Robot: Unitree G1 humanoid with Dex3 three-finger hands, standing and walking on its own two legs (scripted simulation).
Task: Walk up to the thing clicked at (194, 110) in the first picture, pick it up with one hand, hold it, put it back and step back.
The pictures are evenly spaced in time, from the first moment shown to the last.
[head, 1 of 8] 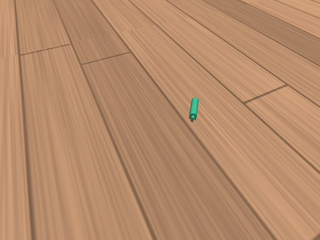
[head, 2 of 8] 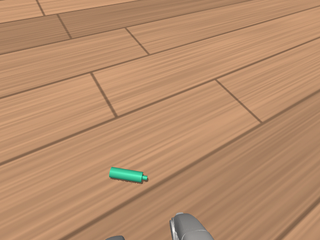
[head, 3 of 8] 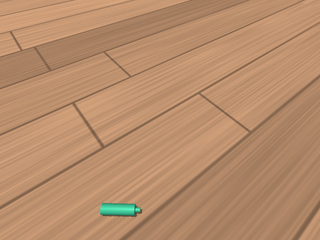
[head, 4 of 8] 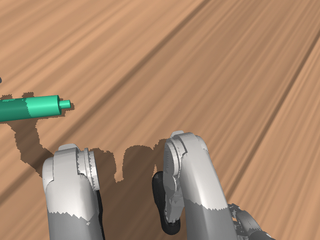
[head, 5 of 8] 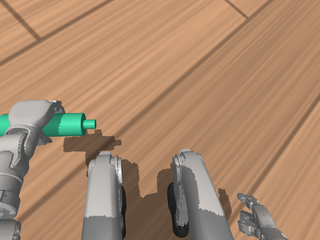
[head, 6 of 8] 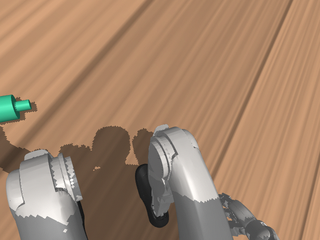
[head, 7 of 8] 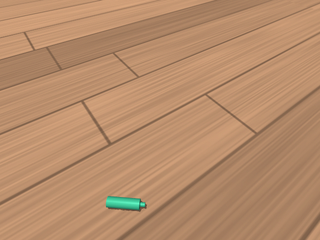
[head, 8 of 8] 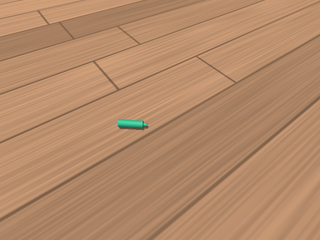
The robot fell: no
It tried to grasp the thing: yes
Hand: left
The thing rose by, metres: 0.67
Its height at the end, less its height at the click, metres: +0.00
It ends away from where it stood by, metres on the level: 0.01
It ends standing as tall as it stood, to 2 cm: yes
